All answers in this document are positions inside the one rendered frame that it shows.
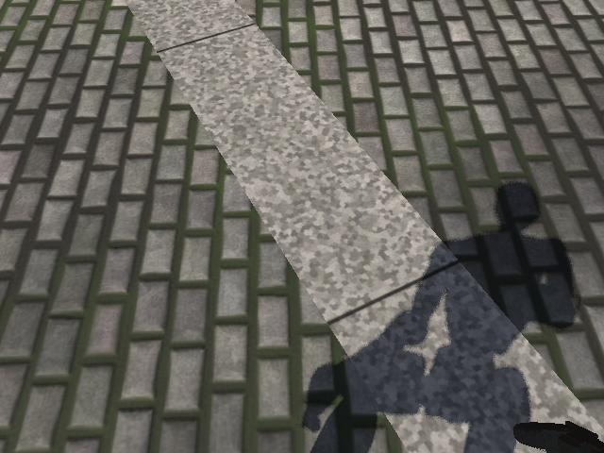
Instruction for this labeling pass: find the right robot hand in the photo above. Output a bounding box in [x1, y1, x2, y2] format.
[513, 421, 604, 453]

